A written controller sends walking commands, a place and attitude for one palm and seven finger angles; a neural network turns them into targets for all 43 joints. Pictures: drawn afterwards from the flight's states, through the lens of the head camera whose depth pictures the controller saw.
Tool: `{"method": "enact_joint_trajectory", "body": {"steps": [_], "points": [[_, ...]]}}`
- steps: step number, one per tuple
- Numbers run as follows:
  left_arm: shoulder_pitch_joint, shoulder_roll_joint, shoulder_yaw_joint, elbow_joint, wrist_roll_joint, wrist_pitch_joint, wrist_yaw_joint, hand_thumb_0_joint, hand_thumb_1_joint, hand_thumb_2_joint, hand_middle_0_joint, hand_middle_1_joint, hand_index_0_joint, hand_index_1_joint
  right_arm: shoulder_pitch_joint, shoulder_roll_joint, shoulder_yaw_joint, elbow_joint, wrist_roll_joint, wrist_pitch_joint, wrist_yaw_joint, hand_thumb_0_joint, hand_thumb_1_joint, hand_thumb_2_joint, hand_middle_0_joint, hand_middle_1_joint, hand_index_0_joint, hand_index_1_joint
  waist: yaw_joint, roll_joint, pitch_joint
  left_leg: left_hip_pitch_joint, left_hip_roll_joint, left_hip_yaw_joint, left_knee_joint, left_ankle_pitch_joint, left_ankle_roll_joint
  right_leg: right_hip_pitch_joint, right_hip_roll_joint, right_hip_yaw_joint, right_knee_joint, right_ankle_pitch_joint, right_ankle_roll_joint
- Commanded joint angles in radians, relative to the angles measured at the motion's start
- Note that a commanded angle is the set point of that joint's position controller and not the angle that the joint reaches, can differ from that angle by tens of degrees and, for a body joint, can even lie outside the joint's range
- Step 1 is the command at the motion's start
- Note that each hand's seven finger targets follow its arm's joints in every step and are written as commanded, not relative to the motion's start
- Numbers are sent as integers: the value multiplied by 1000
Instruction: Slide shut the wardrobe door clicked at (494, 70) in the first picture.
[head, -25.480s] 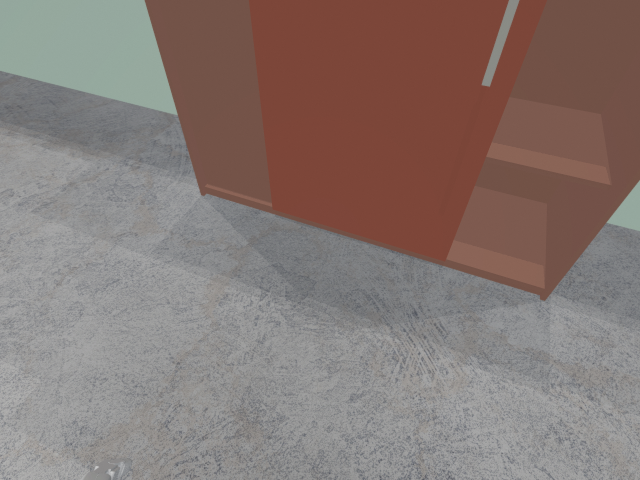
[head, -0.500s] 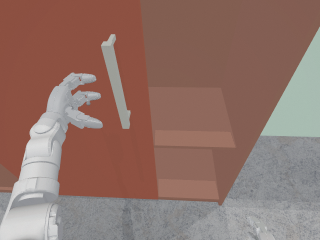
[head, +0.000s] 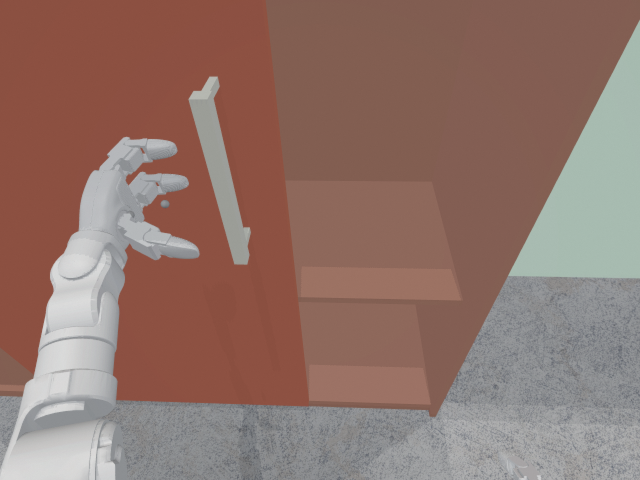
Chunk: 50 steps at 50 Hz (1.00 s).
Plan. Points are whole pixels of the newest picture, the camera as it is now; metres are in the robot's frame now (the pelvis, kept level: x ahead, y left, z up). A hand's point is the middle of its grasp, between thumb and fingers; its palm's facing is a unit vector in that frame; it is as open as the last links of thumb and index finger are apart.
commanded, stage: move the hooked fingers beside the handle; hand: left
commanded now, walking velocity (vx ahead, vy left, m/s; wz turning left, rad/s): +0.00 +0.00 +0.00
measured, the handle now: (228, 182) +0.46 +0.15 +0.16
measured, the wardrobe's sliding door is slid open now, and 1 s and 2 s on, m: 0.37 0.37 0.37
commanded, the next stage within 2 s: none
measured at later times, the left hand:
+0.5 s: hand (172, 198) +0.41 +0.21 +0.17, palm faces +0.01 -1.00 -0.02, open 14.0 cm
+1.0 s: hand (174, 221) +0.38 +0.20 +0.16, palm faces +0.01 -1.00 -0.03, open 14.0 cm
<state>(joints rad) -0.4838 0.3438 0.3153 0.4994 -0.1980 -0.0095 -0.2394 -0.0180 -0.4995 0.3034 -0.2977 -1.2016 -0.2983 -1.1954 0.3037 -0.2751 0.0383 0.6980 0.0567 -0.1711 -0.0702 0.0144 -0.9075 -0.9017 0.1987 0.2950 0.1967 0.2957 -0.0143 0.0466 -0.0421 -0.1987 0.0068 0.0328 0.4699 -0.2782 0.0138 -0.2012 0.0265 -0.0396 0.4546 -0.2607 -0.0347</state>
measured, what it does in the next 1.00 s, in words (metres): stands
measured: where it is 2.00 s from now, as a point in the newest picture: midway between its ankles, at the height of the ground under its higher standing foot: outside the picture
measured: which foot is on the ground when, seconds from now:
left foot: down 0.00-1.00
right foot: down 0.00-1.00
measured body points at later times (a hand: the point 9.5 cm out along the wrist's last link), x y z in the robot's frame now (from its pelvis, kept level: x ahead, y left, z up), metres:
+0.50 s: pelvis +0.00 +0.01 +0.00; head -0.01 -0.01 +0.45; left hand +0.40 +0.26 +0.17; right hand +0.11 -0.24 -0.11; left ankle -0.02 +0.11 -0.74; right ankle -0.01 -0.10 -0.74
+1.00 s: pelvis +0.00 +0.02 +0.00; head +0.00 +0.00 +0.45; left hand +0.37 +0.25 +0.16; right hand +0.14 -0.23 -0.10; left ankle -0.02 +0.11 -0.74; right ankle -0.01 -0.10 -0.74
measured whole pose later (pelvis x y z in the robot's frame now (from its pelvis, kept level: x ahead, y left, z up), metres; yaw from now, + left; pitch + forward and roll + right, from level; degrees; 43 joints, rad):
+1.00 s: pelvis +0.00 +0.02 +0.00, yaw +0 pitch +1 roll +0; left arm -0.45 0.29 0.25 0.45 -0.20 0.02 -0.21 -0.02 -0.50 0.30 -0.29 -1.20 -0.29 -1.19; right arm 0.27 -0.27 0.04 0.68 0.05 -0.18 -0.07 0.01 -0.91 -0.90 0.20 0.30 0.20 0.30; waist 0.00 0.05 -0.03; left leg -0.22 -0.02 0.04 0.48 -0.28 0.03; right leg -0.22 0.00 -0.04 0.46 -0.26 -0.01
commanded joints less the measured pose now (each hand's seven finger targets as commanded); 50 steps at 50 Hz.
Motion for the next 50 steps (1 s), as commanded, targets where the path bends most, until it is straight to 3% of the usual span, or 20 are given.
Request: {"method": "enact_joint_trajectory", "body": {"steps": [1, 4, 6, 8, 11, 13, 16, 19, 21, 24, 26, 30, 32, 33, 37, 39, 42, 47, 49, 50], "points": [[-452, 172, -43, -98, -21, -5, -20, 0, -500, 300, -300, -1200, -300, -1200, -94, -128, -34, -124, 11, -49, -12, 0, -900, -900, 200, 300, 200, 300, -23, 15, -136, 66, -1, -34, -46, 202, 29, -7, -27, 26, -65, 272, 0], [-428, 141, -64, -16, -38, 44, -33, 0, -500, 300, -300, -1200, -300, -1200, -97, -136, -32, -124, 17, -43, -17, 0, -900, -900, 200, 300, 200, 300, -26, -53, -123, 29, 0, -43, -44, 143, 31, -30, -31, 23, -67, 213, 3], [-456, 186, -27, 9, -47, 41, -26, 0, -500, 300, -300, -1200, -300, -1200, -91, -145, -33, -119, 14, -41, -17, 0, -900, -900, 200, 300, 200, 300, -20, -105, -151, 14, -3, -46, -35, 141, 31, -24, -32, 23, -64, 210, 5], [-570, 208, -14, -87, -43, -4, -9, 0, -500, 300, -300, -1200, -300, -1200, -91, -137, -34, -127, 8, -43, -19, 0, -900, -900, 200, 300, 200, 300, -30, -96, -228, 47, -3, -50, -28, 164, 34, 2, -34, 29, -51, 229, 8], [-671, 325, 60, -224, -22, -86, 35, 0, -500, 300, -300, -1200, -300, -1200, -99, -128, -30, -136, -3, -52, -15, 0, -900, -900, 200, 300, 200, 300, -6, -7, -337, 99, -4, -52, -19, 228, 31, 61, -34, 46, -34, 281, 6], [-672, 327, 68, -272, -4, -125, 51, 0, -500, 300, -300, -1200, -300, -1200, -95, -114, -30, -139, -10, -58, -14, 0, -900, -900, 200, 300, 200, 300, -5, 28, -409, 156, 0, -55, -16, 304, 27, 101, -33, 45, -19, 348, 4], [-584, 320, 64, -128, 4, -96, 38, 0, -500, 300, -300, -1200, -300, -1200, -85, -121, -28, -119, -6, -51, -13, 0, -900, -900, 200, 300, 200, 300, -2, 7, -317, 105, 2, -48, -24, 315, 24, 92, -32, 37, -25, 371, 1], [-449, 234, 21, 95, -11, -11, -1, 0, -500, 300, -300, -1200, -300, -1200, -74, -131, -25, -108, 6, -35, -16, 0, -900, -900, 200, 300, 200, 300, -10, -72, -130, 0, 4, -35, -48, 214, 28, 21, -33, 25, -50, 307, 4], [-383, 179, -18, 156, -14, 34, -29, 0, -500, 300, -300, -1200, -300, -1200, -71, -140, -29, -122, 13, -28, -9, 0, -900, -900, 200, 300, 200, 300, -1, -75, -105, -23, -2, -29, -43, 202, 28, 3, -35, 21, -50, 295, -1], [-410, 223, 16, 61, -21, 30, -38, 0, -500, 300, -300, -1200, -300, -1200, -64, -144, -38, -145, 9, -21, -7, 0, -900, -900, 200, 300, 200, 300, 0, -84, -194, 1, 0, -28, -25, 242, 30, 27, -36, 21, -32, 332, 1], [-514, 222, 6, -96, -32, -21, -28, 0, -500, 300, -300, -1200, -300, -1200, -69, -135, -42, -157, 3, -29, -4, 0, -900, -900, 200, 300, 200, 300, -8, -53, -270, 52, 0, -37, -11, 282, 30, 44, -30, 26, -23, 353, 0], [-669, 329, 77, -378, -26, -135, 17, 0, -500, 300, -300, -1200, -300, -1200, -70, -123, -46, -155, -11, -56, -10, 0, -900, -900, 200, 300, 200, 300, -12, 37, -450, 212, 10, -58, -6, 411, 23, 100, -23, 37, -12, 414, 3], [-625, 324, 74, -383, -16, -139, 32, 0, -500, 300, -300, -1200, -300, -1200, -70, -121, -44, -140, -15, -64, -10, 0, -900, -900, 200, 300, 200, 300, -8, 83, -434, 237, 18, -67, -10, 449, 13, 80, -23, 33, -15, 407, 2], [-578, 303, 64, -324, -12, -123, 32, 0, -500, 300, -300, -1200, -300, -1200, -70, -120, -42, -125, -13, -63, -11, 0, -900, -900, 200, 300, 200, 300, -12, 77, -373, 223, 19, -65, -15, 450, 11, 63, -23, 27, -24, 402, 1], [-367, 191, 6, 19, -21, 16, -2, 0, -500, 300, -300, -1200, -300, -1200, -71, -135, -35, -99, 5, -42, -9, 0, -900, -900, 200, 300, 200, 300, -6, -43, -101, 30, 11, -43, -54, 267, 19, 5, -26, 9, -52, 310, -2], [-317, 166, -16, 91, -25, 76, -21, 0, -500, 300, -300, -1200, -300, -1200, -77, -142, -33, -114, 13, -28, -8, 0, -900, -900, 200, 300, 200, 300, -1, -82, -61, -20, 8, -45, -62, 202, 20, -16, -30, 4, -56, 259, -2], [-367, 149, -35, -15, -28, 71, -27, 0, -500, 300, -300, -1200, -300, -1200, -87, -139, -37, -148, 10, -24, -1, 0, -900, -900, 200, 300, 200, 300, 0, -65, -166, 22, 6, -46, -40, 242, 23, 5, -33, 7, -36, 286, -4], [-624, 271, 38, -490, -32, -111, 38, 0, -500, 300, -300, -1200, -300, -1200, -105, -116, -45, -172, -14, -57, -2, 0, -900, -900, 200, 300, 200, 300, -1, 33, -455, 254, 19, -77, -6, 447, 10, 69, -21, 26, -10, 391, 2], [-619, 232, 4, -477, -23, -132, 57, 0, -500, 300, -300, -1200, -300, -1200, -108, -109, -40, -149, -16, -72, -5, 0, -900, -900, 200, 300, 200, 300, -11, 70, -431, 298, 29, -91, -8, 500, -7, 40, -21, 21, -13, 381, 3], [-610, 202, -20, -415, -18, -119, 60, 0, -500, 300, -300, -1200, -300, -1200, -110, -109, -35, -131, -14, -72, -6, 0, -900, -900, 200, 300, 200, 300, -20, 75, -372, 279, 28, -88, -15, 465, -9, 16, -21, 19, -23, 358, 3]]}}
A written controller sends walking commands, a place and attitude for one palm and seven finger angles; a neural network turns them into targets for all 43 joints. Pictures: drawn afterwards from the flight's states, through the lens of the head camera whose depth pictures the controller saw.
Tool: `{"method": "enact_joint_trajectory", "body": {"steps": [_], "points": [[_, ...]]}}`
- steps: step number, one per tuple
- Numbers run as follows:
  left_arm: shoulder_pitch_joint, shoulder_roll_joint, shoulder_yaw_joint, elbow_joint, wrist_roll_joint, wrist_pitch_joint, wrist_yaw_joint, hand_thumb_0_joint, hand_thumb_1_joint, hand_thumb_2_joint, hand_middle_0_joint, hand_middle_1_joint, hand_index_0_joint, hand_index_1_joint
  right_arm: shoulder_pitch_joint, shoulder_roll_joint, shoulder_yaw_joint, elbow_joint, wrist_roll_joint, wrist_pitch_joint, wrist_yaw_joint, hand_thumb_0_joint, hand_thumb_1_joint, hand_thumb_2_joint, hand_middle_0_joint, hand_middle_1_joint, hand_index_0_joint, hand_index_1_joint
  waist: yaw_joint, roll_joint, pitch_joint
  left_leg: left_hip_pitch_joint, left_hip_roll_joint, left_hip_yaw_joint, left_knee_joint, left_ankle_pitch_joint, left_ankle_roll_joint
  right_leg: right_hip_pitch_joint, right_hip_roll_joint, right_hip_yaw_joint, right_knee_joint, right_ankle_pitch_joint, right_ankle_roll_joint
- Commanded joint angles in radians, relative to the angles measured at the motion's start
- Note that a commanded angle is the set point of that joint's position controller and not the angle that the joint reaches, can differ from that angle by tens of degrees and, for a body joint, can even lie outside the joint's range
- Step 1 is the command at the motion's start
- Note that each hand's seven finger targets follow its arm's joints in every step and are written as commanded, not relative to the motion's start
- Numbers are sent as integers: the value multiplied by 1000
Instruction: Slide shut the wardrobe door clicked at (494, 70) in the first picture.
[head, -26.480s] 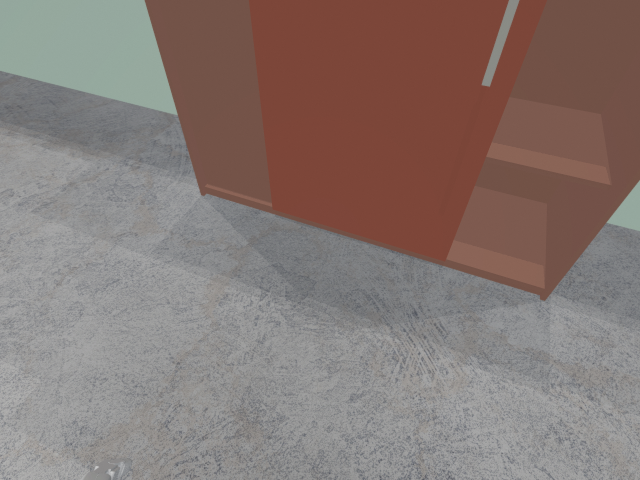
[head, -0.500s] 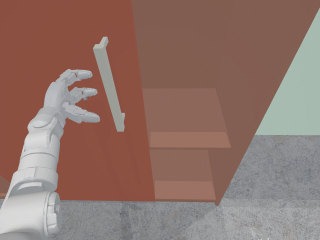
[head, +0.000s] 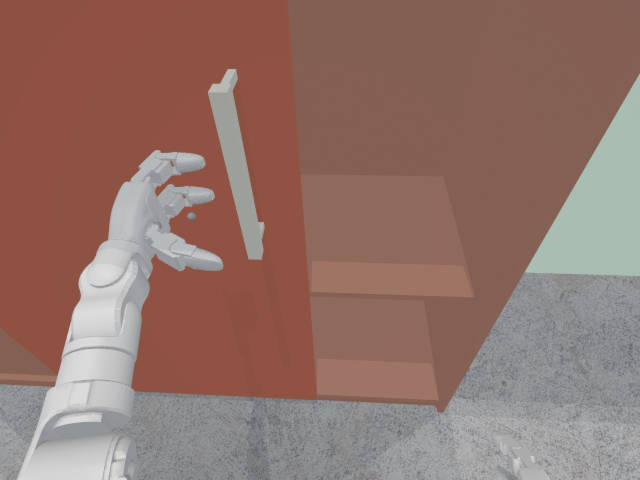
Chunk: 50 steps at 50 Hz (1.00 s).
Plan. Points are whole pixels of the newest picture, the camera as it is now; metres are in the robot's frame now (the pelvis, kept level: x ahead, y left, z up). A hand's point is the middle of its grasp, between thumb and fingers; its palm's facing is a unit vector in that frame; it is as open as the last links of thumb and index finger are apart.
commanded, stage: move the hooked fingers beside the handle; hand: left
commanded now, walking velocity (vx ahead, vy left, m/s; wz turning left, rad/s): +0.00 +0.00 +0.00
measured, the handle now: (244, 176) +0.46 +0.13 +0.16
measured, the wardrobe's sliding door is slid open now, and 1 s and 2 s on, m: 0.37 0.37 0.37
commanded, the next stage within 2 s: none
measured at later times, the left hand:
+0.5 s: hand (180, 187) +0.40 +0.19 +0.19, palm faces +0.04 -1.00 -0.03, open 14.0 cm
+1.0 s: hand (187, 219) +0.37 +0.18 +0.16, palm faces +0.00 -1.00 -0.03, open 14.0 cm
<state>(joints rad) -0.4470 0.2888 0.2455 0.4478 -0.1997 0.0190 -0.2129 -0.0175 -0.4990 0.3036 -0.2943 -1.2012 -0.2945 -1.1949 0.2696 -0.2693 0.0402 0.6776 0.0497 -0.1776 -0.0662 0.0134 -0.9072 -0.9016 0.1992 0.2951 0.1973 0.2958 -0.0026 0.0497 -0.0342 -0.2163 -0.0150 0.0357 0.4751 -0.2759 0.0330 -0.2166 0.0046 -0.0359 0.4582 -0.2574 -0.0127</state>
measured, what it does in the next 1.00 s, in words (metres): stands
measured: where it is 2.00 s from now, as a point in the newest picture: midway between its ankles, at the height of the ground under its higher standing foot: outside the picture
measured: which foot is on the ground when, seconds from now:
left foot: down 0.00-1.00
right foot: down 0.00-1.00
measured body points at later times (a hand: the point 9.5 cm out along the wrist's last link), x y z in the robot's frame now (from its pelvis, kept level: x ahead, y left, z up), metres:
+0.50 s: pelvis +0.00 -0.01 +0.00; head -0.02 -0.03 +0.45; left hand +0.39 +0.24 +0.19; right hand +0.12 -0.26 -0.10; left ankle -0.02 +0.09 -0.74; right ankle -0.01 -0.11 -0.74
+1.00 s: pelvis -0.01 -0.01 +0.00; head -0.01 -0.03 +0.45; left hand +0.37 +0.24 +0.16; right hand +0.13 -0.26 -0.10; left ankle -0.02 +0.09 -0.74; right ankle -0.01 -0.11 -0.74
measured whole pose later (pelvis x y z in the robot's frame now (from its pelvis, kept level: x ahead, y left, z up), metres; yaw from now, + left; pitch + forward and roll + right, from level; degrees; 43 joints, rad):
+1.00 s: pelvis -0.01 -0.01 +0.00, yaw +0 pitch +1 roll +0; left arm -0.47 0.33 0.27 0.51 -0.22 0.03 -0.25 -0.02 -0.50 0.30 -0.29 -1.20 -0.29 -1.19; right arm 0.28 -0.28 0.04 0.68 0.06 -0.17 -0.07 0.01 -0.91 -0.90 0.20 0.30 0.20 0.30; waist 0.00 0.06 -0.03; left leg -0.23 -0.01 0.03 0.48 -0.27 0.03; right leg -0.23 0.01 -0.04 0.46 -0.25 -0.02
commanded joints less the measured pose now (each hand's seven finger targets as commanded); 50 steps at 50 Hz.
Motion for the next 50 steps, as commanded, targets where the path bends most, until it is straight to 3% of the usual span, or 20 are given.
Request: {"method": "enact_joint_trajectory", "body": {"steps": [1, 4, 7, 12, 15, 16, 17, 22, 24, 27, 30, 32, 34, 36, 38, 40, 41, 44, 47, 50], "points": [[-616, 309, 91, -251, -9, -118, 41, 0, -500, 300, -300, -1200, -300, -1200, -71, -128, -37, -87, -6, -58, -13, 0, -900, -900, 200, 300, 200, 300, -27, 33, -295, 227, 45, -86, -31, 382, -21, 22, 2, 15, -44, 314, -22], [-480, 215, 34, 31, -9, -10, 22, 0, -500, 300, -300, -1200, -300, -1200, -85, -127, -21, -68, 13, -29, -23, 0, -900, -900, 200, 300, 200, 300, -29, -48, -59, 49, 34, -63, -82, 164, -6, -17, -4, 8, -80, 191, -24], [-420, 155, -13, 156, -2, 63, -5, 0, -500, 300, -300, -1200, -300, -1200, -80, -132, -19, -88, 21, -10, -19, 0, -900, -900, 200, 300, 200, 300, -18, -45, -43, 4, 25, -58, -83, 131, -4, -25, -14, 4, -77, 166, -29], [-569, 242, 64, -168, -30, -55, -3, 0, -500, 300, -300, -1200, -300, -1200, -74, -125, -36, -144, 2, -26, -7, 0, -900, -900, 200, 300, 200, 300, -6, -61, -376, 143, 23, -59, -26, 326, 3, 104, -9, 19, -24, 359, -25], [-674, 365, 152, -346, -23, -153, 24, 0, -500, 300, -300, -1200, -300, -1200, -76, -116, -40, -143, -9, -46, -13, 0, -900, -900, 200, 300, 200, 300, 1, -34, -485, 214, 28, -58, -20, 411, 2, 173, -4, 36, -12, 435, -18], [-657, 404, 170, -353, -13, -164, 34, 0, -500, 300, -300, -1200, -300, -1200, -79, -120, -37, -133, -12, -47, -12, 0, -900, -900, 200, 300, 200, 300, 6, -9, -465, 210, 30, -57, -20, 417, 1, 165, -4, 39, -17, 433, -17], [-627, 363, 144, -320, -6, -160, 35, 0, -500, 300, -300, -1200, -300, -1200, -79, -111, -34, -125, -11, -46, -13, 0, -900, -900, 200, 300, 200, 300, -4, 15, -424, 204, 30, -52, -28, 402, 2, 151, -5, 37, -23, 421, -16], [-430, 257, 72, 103, -12, -7, -14, 0, -500, 300, -300, -1200, -300, -1200, -70, -132, -22, -82, 16, -21, -21, 0, -900, -900, 200, 300, 200, 300, -24, -46, -31, -1, 24, -33, -75, 148, 8, 7, -11, 23, -86, 226, -20], [-404, 235, 37, 181, -20, 47, -49, 0, -500, 300, -300, -1200, -300, -1200, -60, -146, -23, -93, 22, -13, -24, 0, -900, -900, 200, 300, 200, 300, -28, -77, -24, -31, 21, -32, -69, 111, 10, -14, -15, 24, -90, 189, -18], [-491, 227, 29, 42, -32, 16, -69, 0, -500, 300, -300, -1200, -300, -1200, -57, -142, -35, -126, 19, -21, -17, 0, -900, -900, 200, 300, 200, 300, -29, -56, -201, 39, 17, -39, -38, 178, 11, 30, -14, 21, -56, 251, -22], [-640, 295, 80, -285, -48, -107, -48, 0, -500, 300, -300, -1200, -300, -1200, -65, -129, -46, -155, 6, -49, -12, 0, -900, -900, 200, 300, 200, 300, -16, 24, -455, 199, 17, -52, -6, 350, 10, 120, -7, 34, -20, 395, -24], [-673, 376, 147, -375, -49, -165, -16, 0, -500, 300, -300, -1200, -300, -1200, -59, -127, -47, -137, -5, -60, -13, 0, -900, -900, 200, 300, 200, 300, -13, 8, -508, 234, 24, -58, -5, 395, 9, 152, 0, 41, -19, 430, -15], [-619, 385, 171, -316, -39, -168, 1, 0, -500, 300, -300, -1200, -300, -1200, -61, -126, -45, -114, -4, -63, -16, 0, -900, -900, 200, 300, 200, 300, -14, -12, -445, 209, 28, -52, -15, 404, 8, 154, -2, 36, -21, 444, -13], [-516, 391, 177, -149, -23, -113, 8, 0, -500, 300, -300, -1200, -300, -1200, -63, -137, -40, -90, 0, -54, -12, 0, -900, -900, 200, 300, 200, 300, -3, -26, -292, 119, 25, -45, -32, 324, 8, 107, -6, 29, -40, 384, -16], [-423, 310, 120, 65, -14, -32, -2, 0, -500, 300, -300, -1200, -300, -1200, -65, -136, -26, -76, 12, -31, -17, 0, -900, -900, 200, 300, 200, 300, -17, -56, -59, -1, 24, -36, -67, 172, 9, 16, -10, 23, -72, 256, -15], [-354, 276, 75, 169, -9, 32, -28, 0, -500, 300, -300, -1200, -300, -1200, -66, -143, -22, -92, 20, -13, -17, 0, -900, -900, 200, 300, 200, 300, -12, -55, 6, -49, 22, -35, -74, 111, 7, -18, -15, 24, -86, 184, -18], [-342, 287, 84, 181, -9, 51, -37, 0, -500, 300, -300, -1200, -300, -1200, -68, -152, -27, -106, 22, -11, -12, 0, -900, -900, 200, 300, 200, 300, 2, -58, -27, -49, 16, -32, -69, 121, 7, 0, -18, 21, -81, 194, -23], [-444, 228, 41, -47, -33, 10, -64, 0, -500, 300, -300, -1200, -300, -1200, -82, -135, -36, -155, 20, -21, -9, 0, -900, -900, 200, 300, 200, 300, -13, -24, -231, 63, 18, -33, -31, 229, 12, 52, -15, 23, -44, 303, -24], [-605, 308, 102, -310, -62, -110, -44, 0, -500, 300, -300, -1200, -300, -1200, -82, -129, -43, -160, 5, -47, -13, 0, -900, -900, 200, 300, 200, 300, -18, -33, -415, 178, 25, -54, -13, 320, 12, 109, -1, 30, -26, 366, -19], [-649, 295, 86, -408, -47, -170, -7, 0, -500, 300, -300, -1200, -300, -1200, -84, -118, -41, -135, -2, -74, -16, 0, -900, -900, 200, 300, 200, 300, -25, 33, -456, 285, 36, -72, -13, 415, -2, 91, 1, 26, -22, 386, -16]]}}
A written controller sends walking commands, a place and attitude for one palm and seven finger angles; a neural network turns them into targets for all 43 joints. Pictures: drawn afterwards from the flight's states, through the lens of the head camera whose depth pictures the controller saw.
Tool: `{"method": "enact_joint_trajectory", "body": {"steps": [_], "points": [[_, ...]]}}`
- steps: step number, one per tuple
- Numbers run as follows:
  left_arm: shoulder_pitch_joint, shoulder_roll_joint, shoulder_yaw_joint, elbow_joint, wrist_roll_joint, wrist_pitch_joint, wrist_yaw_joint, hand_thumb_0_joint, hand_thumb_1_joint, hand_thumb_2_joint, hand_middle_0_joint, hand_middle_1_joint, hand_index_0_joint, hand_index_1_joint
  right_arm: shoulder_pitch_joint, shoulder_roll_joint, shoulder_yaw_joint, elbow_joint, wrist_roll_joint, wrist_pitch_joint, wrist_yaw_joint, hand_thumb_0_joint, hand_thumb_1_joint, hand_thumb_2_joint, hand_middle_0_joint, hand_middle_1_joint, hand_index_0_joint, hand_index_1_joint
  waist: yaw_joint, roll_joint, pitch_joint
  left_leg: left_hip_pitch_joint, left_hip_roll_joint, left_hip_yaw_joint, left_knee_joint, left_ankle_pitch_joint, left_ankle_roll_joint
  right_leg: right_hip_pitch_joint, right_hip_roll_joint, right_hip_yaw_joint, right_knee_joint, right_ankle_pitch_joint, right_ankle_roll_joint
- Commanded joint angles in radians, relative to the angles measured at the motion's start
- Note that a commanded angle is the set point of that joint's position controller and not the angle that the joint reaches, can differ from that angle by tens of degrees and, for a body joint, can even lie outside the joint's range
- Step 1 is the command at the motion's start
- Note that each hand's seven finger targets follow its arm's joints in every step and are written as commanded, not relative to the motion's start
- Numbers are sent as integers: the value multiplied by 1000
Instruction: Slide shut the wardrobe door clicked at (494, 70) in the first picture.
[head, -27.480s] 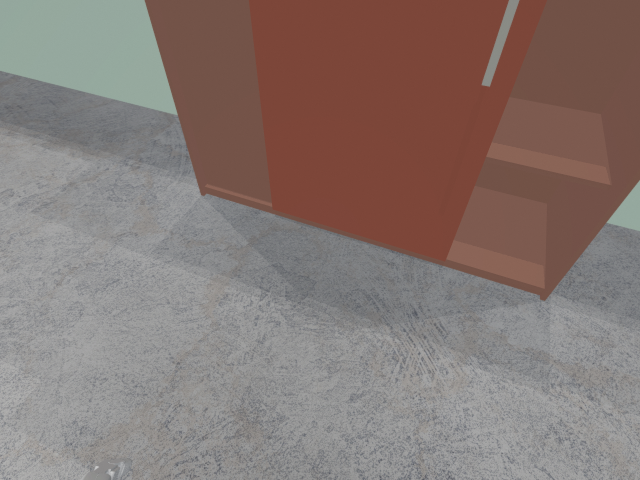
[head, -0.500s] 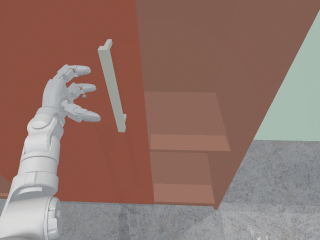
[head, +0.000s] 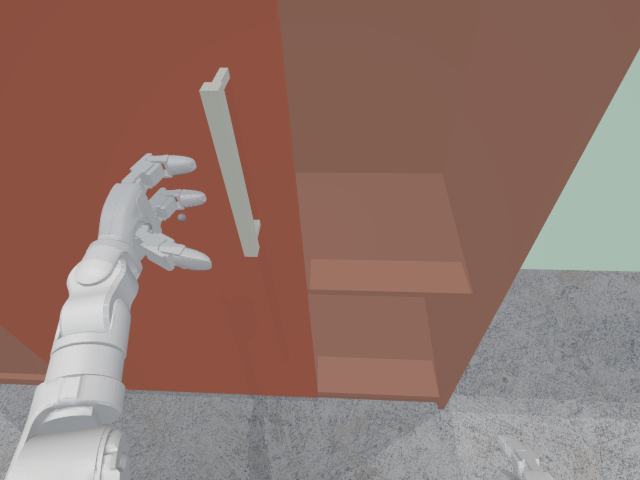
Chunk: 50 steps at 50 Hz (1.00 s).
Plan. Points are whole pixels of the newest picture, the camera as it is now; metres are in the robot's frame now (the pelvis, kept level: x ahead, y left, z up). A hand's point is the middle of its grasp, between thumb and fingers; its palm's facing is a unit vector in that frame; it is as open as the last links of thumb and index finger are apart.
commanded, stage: move the hooked fingers beside the handle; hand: left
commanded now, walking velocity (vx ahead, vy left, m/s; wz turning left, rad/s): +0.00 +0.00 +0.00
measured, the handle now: (238, 174) +0.47 +0.14 +0.16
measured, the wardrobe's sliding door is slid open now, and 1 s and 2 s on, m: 0.37 0.37 0.37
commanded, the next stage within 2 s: feel for the door with the fingertips in 1.12 s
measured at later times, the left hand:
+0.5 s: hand (177, 189) +0.39 +0.19 +0.19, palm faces +0.01 -1.00 -0.02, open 14.0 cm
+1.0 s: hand (180, 209) +0.40 +0.20 +0.15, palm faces +0.02 -1.00 -0.03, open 14.0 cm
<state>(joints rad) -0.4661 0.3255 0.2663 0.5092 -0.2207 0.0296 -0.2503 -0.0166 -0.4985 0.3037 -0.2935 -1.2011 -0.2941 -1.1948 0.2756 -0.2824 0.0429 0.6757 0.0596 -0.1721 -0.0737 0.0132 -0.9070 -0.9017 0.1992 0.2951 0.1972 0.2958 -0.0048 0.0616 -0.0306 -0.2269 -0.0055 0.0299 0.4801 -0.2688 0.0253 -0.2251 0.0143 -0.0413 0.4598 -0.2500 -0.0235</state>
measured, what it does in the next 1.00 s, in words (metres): stands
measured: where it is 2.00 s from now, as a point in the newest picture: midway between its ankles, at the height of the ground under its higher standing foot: outside the picture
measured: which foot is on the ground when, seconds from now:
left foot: down 0.00-1.00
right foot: down 0.00-1.00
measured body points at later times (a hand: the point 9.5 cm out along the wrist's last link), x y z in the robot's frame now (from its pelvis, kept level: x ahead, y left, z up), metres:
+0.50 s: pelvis +0.00 +0.00 +0.00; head -0.02 -0.01 +0.45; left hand +0.38 +0.24 +0.20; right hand +0.14 -0.24 -0.10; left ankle -0.01 +0.10 -0.74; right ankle -0.01 -0.10 -0.74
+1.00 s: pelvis +0.01 +0.00 +0.00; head +0.01 -0.02 +0.45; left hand +0.39 +0.25 +0.16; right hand +0.12 -0.26 -0.11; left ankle -0.01 +0.10 -0.74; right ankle -0.01 -0.10 -0.74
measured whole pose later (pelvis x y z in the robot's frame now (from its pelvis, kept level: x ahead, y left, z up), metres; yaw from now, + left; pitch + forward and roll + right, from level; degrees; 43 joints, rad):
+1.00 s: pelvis +0.01 +0.00 +0.00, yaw +0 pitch +2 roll +0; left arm -0.49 0.36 0.30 0.56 -0.21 0.04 -0.26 -0.02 -0.50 0.30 -0.29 -1.20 -0.29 -1.19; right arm 0.30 -0.29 0.03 0.68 0.06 -0.15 -0.07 0.01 -0.91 -0.90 0.20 0.30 0.20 0.30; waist -0.02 0.06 -0.03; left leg -0.22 0.00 0.03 0.47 -0.27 0.02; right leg -0.22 0.02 -0.03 0.45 -0.25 -0.03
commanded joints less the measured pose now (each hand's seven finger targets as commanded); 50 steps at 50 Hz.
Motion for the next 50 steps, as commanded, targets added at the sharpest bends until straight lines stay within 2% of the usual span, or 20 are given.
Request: {"method": "enact_joint_trajectory", "body": {"steps": [1, 3, 6, 8, 10, 15, 17, 20, 21, 24, 27, 32, 34, 36, 37, 38, 40, 44, 48, 50], "points": [[-592, 287, 80, -413, -13, -166, 44, 0, -500, 300, -300, -1200, -300, -1200, -89, -112, -41, -112, -13, -78, -7, 0, -900, -900, 200, 300, 200, 300, -19, 29, -396, 266, 30, -67, -21, 391, 3, 73, -9, 31, -33, 354, -8], [-512, 200, 26, -255, -2, -114, 53, 0, -500, 300, -300, -1200, -300, -1200, -93, -107, -33, -85, -7, -67, -7, 0, -900, -900, 200, 300, 200, 300, -28, -7, -231, 173, 27, -63, -51, 297, 3, 35, -11, 19, -52, 295, -8], [-333, 243, 83, 28, 1, 9, 49, 0, -500, 300, -300, -1200, -300, -1200, -92, -132, -31, -73, 5, -37, -6, 0, -900, -900, 200, 300, 200, 300, 13, -104, -52, 6, 12, -48, -84, 149, 7, 19, -19, 15, -82, 197, -15], [-311, 214, 57, 32, 8, 52, 32, 0, -500, 300, -300, -1200, -300, -1200, -98, -125, -24, -99, 8, -15, -8, 0, -900, -900, 200, 300, 200, 300, 9, -91, -64, -4, 12, -38, -87, 145, 9, 32, -26, 17, -77, 202, -12], [-337, 197, 45, -72, 5, 44, 21, 0, -500, 300, -300, -1200, -300, -1200, -108, -118, -28, -137, 6, -13, -3, 0, -900, -900, 200, 300, 200, 300, 12, -69, -170, 39, 11, -35, -68, 211, 12, 70, -28, 19, -56, 267, -14], [-614, 241, 51, -481, -17, -141, 38, 0, -500, 300, -300, -1200, -300, -1200, -115, -98, -40, -162, -9, -59, -4, 0, -900, -900, 200, 300, 200, 300, -13, 10, -429, 251, 22, -58, -29, 357, 9, 114, -11, 34, -31, 351, -11], [-617, 264, 66, -459, -14, -163, 55, 0, -500, 300, -300, -1200, -300, -1200, -106, -101, -38, -129, -14, -70, -8, 0, -900, -900, 200, 300, 200, 300, -23, 28, -408, 276, 30, -68, -35, 358, 2, 86, -7, 33, -39, 327, -8], [-551, 217, 35, -237, -4, -108, 55, 0, -500, 300, -300, -1200, -300, -1200, -106, -107, -27, -84, -4, -61, -18, 0, -900, -900, 200, 300, 200, 300, -33, -18, -208, 159, 25, -62, -69, 228, 5, 38, -9, 24, -71, 243, -9], [-523, 257, 54, -118, -11, -64, 58, 0, -500, 300, -300, -1200, -300, -1200, -101, -128, -32, -68, 3, -59, -11, 0, -900, -900, 200, 300, 200, 300, -17, -58, -133, 94, 14, -70, -79, 184, 4, 18, -15, 18, -86, 209, -14], [-427, 145, -22, 47, 9, 21, 34, 0, -500, 300, -300, -1200, -300, -1200, -95, -118, -21, -74, 11, -34, -17, 0, -900, -900, 200, 300, 200, 300, -25, -48, -47, 25, 14, -55, -93, 79, 9, -29, -20, 18, -95, 113, -12], [-455, 152, -15, 19, 8, 23, 25, 0, -500, 300, -300, -1200, -300, -1200, -81, -121, -26, -101, 8, -28, -8, 0, -900, -900, 200, 300, 200, 300, -20, -56, -145, 45, 11, -56, -73, 134, 9, 9, -22, 15, -71, 169, -17], [-661, 270, 73, -369, -11, -146, 60, 0, -500, 300, -300, -1200, -300, -1200, -80, -109, -43, -131, -14, -59, 0, 0, -900, -900, 200, 300, 200, 300, -10, -20, -468, 232, 20, -67, -28, 353, 6, 126, -11, 35, -25, 354, -9], [-648, 308, 113, -362, 3, -174, 80, 0, -500, 300, -300, -1200, -300, -1200, -77, -105, -42, -117, -19, -65, -4, 0, -900, -900, 200, 300, 200, 300, -5, -28, -453, 233, 23, -60, -32, 390, 6, 147, -10, 38, -24, 389, -5], [-593, 371, 152, -219, 13, -141, 94, 0, -500, 300, -300, -1200, -300, -1200, -74, -120, -39, -87, -14, -55, -3, 0, -900, -900, 200, 300, 200, 300, 0, -79, -327, 136, 18, -49, -46, 315, 12, 132, -14, 37, -48, 353, -3], [-541, 303, 119, -125, 18, -113, 88, 0, -500, 300, -300, -1200, -300, -1200, -73, -109, -29, -77, -12, -44, -9, 0, -900, -900, 200, 300, 200, 300, -18, -98, -216, 82, 19, -36, -62, 244, 18, 102, -15, 36, -57, 311, 0], [-498, 315, 131, -33, 24, -81, 82, 0, -500, 300, -300, -1200, -300, -1200, -70, -116, -28, -69, -8, -34, -13, 0, -900, -900, 200, 300, 200, 300, -13, -102, -137, 34, 18, -31, -75, 190, 18, 75, -18, 35, -72, 268, -1], [-422, 258, 75, 70, 29, -20, 52, 0, -500, 300, -300, -1200, -300, -1200, -67, -120, -23, -81, -1, -18, -12, 0, -900, -900, 200, 300, 200, 300, -9, -62, -71, -3, 11, -23, -82, 157, 16, 42, -23, 34, -81, 239, -7], [-405, 235, 59, -11, 12, 6, -12, 0, -500, 300, -300, -1200, -300, -1200, -58, -125, -38, -133, 4, -12, -4, 0, -900, -900, 200, 300, 200, 300, -6, -36, -228, 54, 8, -15, -43, 266, 19, 98, -25, 31, -46, 364, -12], [-534, 256, 81, -334, -36, -111, -24, 0, -500, 300, -300, -1200, -300, -1200, -67, -115, -51, -159, -7, -43, -2, 0, -900, -900, 200, 300, 200, 300, -13, -40, -434, 190, 13, -30, -11, 410, 23, 166, -14, 37, -17, 482, -5], [-588, 286, 97, -414, -30, -150, -6, 0, -500, 300, -300, -1200, -300, -1200, -68, -111, -52, -142, -10, -58, -5, 0, -900, -900, 200, 300, 200, 300, -19, 11, -452, 251, 19, -43, -10, 446, 16, 143, -10, 35, -19, 464, -5]]}}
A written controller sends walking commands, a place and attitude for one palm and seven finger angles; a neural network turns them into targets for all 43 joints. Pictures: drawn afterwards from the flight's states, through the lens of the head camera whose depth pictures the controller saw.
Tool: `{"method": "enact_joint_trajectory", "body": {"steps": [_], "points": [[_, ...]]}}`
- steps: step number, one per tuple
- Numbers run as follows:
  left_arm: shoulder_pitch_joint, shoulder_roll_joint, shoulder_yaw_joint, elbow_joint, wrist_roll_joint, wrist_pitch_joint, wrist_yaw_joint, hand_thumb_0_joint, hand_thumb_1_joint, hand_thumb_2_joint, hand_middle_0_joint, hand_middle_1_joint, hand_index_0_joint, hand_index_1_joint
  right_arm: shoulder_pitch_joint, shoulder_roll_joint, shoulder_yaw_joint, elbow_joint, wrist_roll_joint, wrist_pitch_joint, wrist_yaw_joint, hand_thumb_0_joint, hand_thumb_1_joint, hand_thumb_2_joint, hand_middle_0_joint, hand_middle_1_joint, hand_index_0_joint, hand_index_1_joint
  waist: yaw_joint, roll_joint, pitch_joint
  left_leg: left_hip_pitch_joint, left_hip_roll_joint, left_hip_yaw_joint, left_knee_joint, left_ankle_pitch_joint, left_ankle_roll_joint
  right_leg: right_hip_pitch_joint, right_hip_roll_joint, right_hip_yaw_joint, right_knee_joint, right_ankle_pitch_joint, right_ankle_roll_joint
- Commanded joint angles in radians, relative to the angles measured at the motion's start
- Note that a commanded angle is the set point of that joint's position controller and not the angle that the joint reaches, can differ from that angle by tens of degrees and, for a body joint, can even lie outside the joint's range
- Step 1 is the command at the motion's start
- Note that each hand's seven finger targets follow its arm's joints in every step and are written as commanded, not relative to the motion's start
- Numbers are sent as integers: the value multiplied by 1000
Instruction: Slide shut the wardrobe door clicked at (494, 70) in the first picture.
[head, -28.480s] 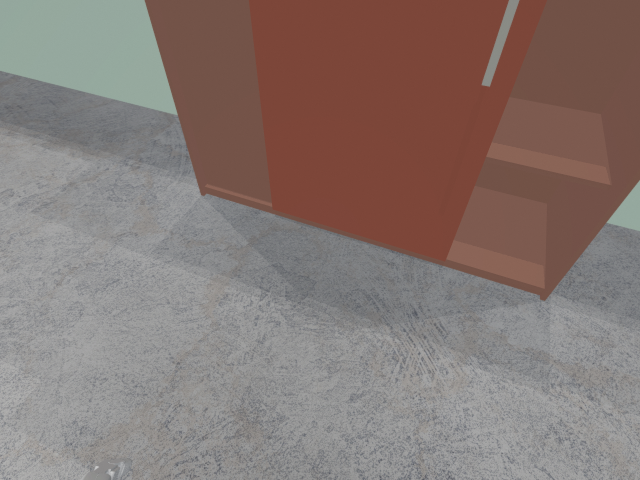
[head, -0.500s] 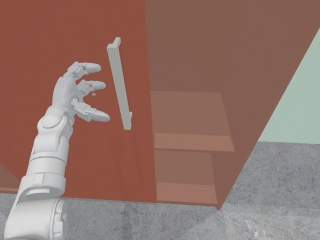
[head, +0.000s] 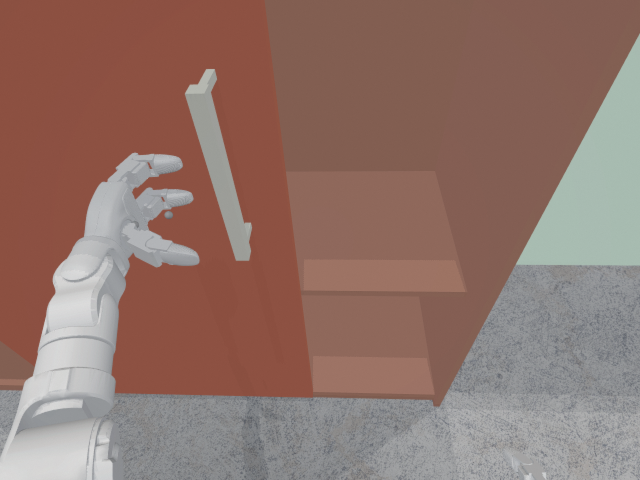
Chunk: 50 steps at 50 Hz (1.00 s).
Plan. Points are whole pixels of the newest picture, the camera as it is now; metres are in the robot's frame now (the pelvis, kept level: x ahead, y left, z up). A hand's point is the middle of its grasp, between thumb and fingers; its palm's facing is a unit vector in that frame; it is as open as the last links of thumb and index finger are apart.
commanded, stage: move the hooked fingers beside the handle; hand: left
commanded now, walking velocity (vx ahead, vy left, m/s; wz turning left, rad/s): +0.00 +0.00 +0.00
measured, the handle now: (228, 177) +0.46 +0.14 +0.16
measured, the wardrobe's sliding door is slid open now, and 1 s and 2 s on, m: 0.37 0.37 0.37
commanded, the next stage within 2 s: feel for the door with the fingertips in 0.12 s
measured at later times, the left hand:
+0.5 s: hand (191, 201) +0.39 +0.17 +0.17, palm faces +0.00 -1.00 -0.01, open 14.0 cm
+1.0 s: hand (208, 192) +0.42 +0.16 +0.17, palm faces +0.01 -1.00 -0.01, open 14.0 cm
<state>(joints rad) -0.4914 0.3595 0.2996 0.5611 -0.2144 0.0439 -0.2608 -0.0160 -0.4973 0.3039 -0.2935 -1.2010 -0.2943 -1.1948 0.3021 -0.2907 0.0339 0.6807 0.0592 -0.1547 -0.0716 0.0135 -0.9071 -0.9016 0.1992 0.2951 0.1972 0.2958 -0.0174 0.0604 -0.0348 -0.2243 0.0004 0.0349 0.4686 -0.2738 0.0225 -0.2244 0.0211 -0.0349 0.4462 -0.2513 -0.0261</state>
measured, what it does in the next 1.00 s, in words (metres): stands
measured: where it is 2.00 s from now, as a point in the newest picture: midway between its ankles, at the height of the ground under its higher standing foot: outside the picture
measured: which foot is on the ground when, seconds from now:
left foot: down 0.00-1.00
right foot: down 0.00-1.00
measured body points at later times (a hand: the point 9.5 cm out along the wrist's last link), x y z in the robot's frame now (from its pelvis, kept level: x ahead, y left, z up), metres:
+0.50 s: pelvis +0.00 +0.01 +0.00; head -0.01 -0.01 +0.45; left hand +0.39 +0.23 +0.17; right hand +0.14 -0.23 -0.10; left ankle -0.02 +0.10 -0.74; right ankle -0.01 -0.10 -0.74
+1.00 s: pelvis +0.00 +0.00 +0.00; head +0.00 -0.01 +0.45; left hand +0.41 +0.21 +0.17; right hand +0.12 -0.25 -0.11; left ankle -0.02 +0.10 -0.74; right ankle -0.01 -0.10 -0.74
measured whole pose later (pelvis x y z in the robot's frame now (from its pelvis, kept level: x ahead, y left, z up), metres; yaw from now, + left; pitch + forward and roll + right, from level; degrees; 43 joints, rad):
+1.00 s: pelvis +0.00 +0.00 +0.00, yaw +0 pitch +2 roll +0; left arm -0.63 0.27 0.22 0.64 -0.18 0.03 -0.13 -0.02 -0.50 0.30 -0.30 -1.21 -0.30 -1.20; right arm 0.27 -0.26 0.04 0.72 0.05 -0.15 -0.07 0.01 -0.91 -0.90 0.20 0.30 0.20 0.30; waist -0.03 0.05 -0.03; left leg -0.22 -0.01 0.03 0.47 -0.27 0.03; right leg -0.22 0.01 -0.04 0.44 -0.25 -0.02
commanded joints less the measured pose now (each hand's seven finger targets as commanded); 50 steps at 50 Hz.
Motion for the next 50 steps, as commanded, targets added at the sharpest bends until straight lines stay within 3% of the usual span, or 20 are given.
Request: {"method": "enact_joint_trajectory", "body": {"steps": [1, 2, 6, 7, 11, 13, 15, 16, 17, 20, 21, 23, 26, 27, 30, 31, 39, 42, 45, 50], "points": [[-552, 275, 65, -441, -38, -157, 18, 0, -500, 300, -300, -1200, -300, -1200, -102, -113, -41, -132, -8, -79, -3, 0, -900, -900, 200, 300, 200, 300, -3, -2, -395, 227, 13, -53, 0, 436, 18, 112, -17, 26, -16, 441, -2], [-524, 241, 57, -384, -30, -146, 26, 0, -500, 300, -300, -1200, -300, -1200, -94, -105, -38, -112, -9, -75, -7, 0, -900, -900, 200, 300, 200, 300, -21, -14, -335, 207, 17, -47, -7, 390, 21, 93, -16, 26, -24, 414, 2], [-384, 249, 66, -146, -9, -40, 35, 0, -500, 300, -300, -1200, -300, -1200, -109, -124, -30, -92, 3, -49, -10, 0, -900, -900, 200, 300, 200, 300, 1, -35, -128, 56, 6, -38, -43, 223, 19, 42, -26, 19, -52, 285, -6], [-369, 188, 13, -111, -2, -15, 28, 0, -500, 300, -300, -1200, -300, -1200, -112, -114, -22, -97, 6, -40, -13, 0, -900, -900, 200, 300, 200, 300, -10, -16, -96, 41, 7, -39, -51, 200, 18, 25, -29, 16, -51, 260, -6], [-427, 173, -16, -158, -19, -3, 16, 0, -500, 300, -300, -1200, -300, -1200, -115, -120, -29, -127, 9, -40, -6, 0, -900, -900, 200, 300, 200, 300, -4, -45, -193, 76, 7, -54, -32, 240, 16, 39, -27, 10, -37, 278, -13], [-512, 122, -49, -280, -29, -53, 18, 0, -500, 300, -300, -1200, -300, -1200, -122, -107, -29, -142, 3, -49, -10, 0, -900, -900, 200, 300, 200, 300, -23, -50, -288, 148, 12, -63, -18, 278, 18, 50, -22, 13, -25, 305, -7], [-560, 153, -18, -379, -33, -108, 39, 0, -500, 300, -300, -1200, -300, -1200, -117, -103, -35, -140, -6, -65, -8, 0, -900, -900, 200, 300, 200, 300, -16, -28, -381, 220, 16, -73, -8, 347, 12, 70, -18, 16, -14, 341, -6], [-562, 187, -5, -359, -41, -117, 53, 0, -500, 300, -300, -1200, -300, -1200, -119, -111, -34, -126, -4, -72, -2, 0, -900, -900, 200, 300, 200, 300, -6, -48, -356, 204, 15, -83, -7, 359, 7, 60, -17, 14, -17, 340, -8], [-542, 154, -10, -364, -30, -132, 63, 0, -500, 300, -300, -1200, -300, -1200, -107, -100, -33, -118, -10, -70, -3, 0, -900, -900, 200, 300, 200, 300, -16, -34, -367, 222, 21, -77, -9, 363, 7, 58, -15, 15, -12, 338, -4], [-494, 148, -7, -253, -7, -110, 94, 0, -500, 300, -300, -1200, -300, -1200, -113, -98, -26, -97, -9, -59, -3, 0, -900, -900, 200, 300, 200, 300, -13, -62, -254, 138, 18, -65, -31, 281, 9, 43, -18, 14, -30, 291, -2], [-493, 202, 22, -196, 0, -88, 107, 0, -500, 300, -300, -1200, -300, -1200, -113, -111, -27, -86, -6, -53, 1, 0, -900, -900, 200, 300, 200, 300, 0, -67, -205, 92, 11, -65, -36, 246, 8, 39, -21, 15, -40, 265, -7], [-469, 118, -35, -184, 19, -61, 111, 0, -500, 300, -300, -1200, -300, -1200, -123, -93, -21, -98, -4, -42, 0, 0, -900, -900, 200, 300, 200, 300, -5, -25, -169, 82, 12, -57, -51, 214, 8, 28, -23, 13, -44, 235, -7], [-434, 136, -16, -198, 14, -34, 111, 0, -500, 300, -300, -1200, -300, -1200, -127, -99, -26, -116, -3, -38, 5, 0, -900, -900, 200, 300, 200, 300, 18, -42, -235, 93, 11, -55, -41, 277, 8, 78, -23, 13, -37, 296, -14], [-452, 87, -48, -240, 12, -39, 107, 0, -500, 300, -300, -1200, -300, -1200, -127, -89, -25, -124, -5, -39, 6, 0, -900, -900, 200, 300, 200, 300, 6, -30, -262, 120, 13, -54, -39, 302, 8, 84, -22, 11, -30, 318, -12], [-512, 84, -49, -312, -1, -65, 108, 0, -500, 300, -300, -1200, -300, -1200, -120, -89, -32, -124, -8, -46, 4, 0, -900, -900, 200, 300, 200, 300, -5, -53, -317, 162, 16, -53, -29, 348, 8, 98, -17, 13, -26, 363, -7], [-487, 112, -20, -288, -6, -70, 114, 0, -500, 300, -300, -1200, -300, -1200, -114, -94, -34, -117, -10, -49, 4, 0, -900, -900, 200, 300, 200, 300, 3, -94, -306, 148, 16, -56, -26, 349, 11, 101, -15, 14, -31, 366, -6], [-543, 100, -49, -192, 29, -63, 142, 0, -500, 300, -300, -1200, -300, -1200, -107, -90, -27, -88, -7, -33, -3, 0, -900, -900, 200, 300, 200, 300, -18, -34, -189, 106, 13, -49, -51, 239, 13, 42, -18, 19, -54, 260, -7], [-594, 84, -70, -182, 30, -65, 137, 0, -500, 300, -300, -1200, -300, -1200, -99, -91, -29, -88, -6, -33, -3, 0, -900, -900, 200, 300, 200, 300, -24, -14, -234, 126, 13, -55, -49, 235, 11, 44, -18, 19, -51, 249, -10], [-597, 85, -55, -175, 18, -80, 132, 0, -500, 300, -300, -1200, -300, -1200, -86, -93, -33, -88, -10, -37, -4, 0, -900, -900, 200, 300, 200, 300, -22, -61, -299, 151, 12, -51, -34, 306, 13, 80, -15, 20, -37, 332, -7], [-597, 139, -12, -112, 27, -102, 133, 0, -500, 300, -300, -1200, -300, -1200, -63, -98, -36, -76, -12, -31, -1, 0, -900, -900, 200, 300, 200, 300, -19, -84, -284, 108, 10, -39, -32, 303, 17, 94, -18, 25, -32, 358, -3]]}}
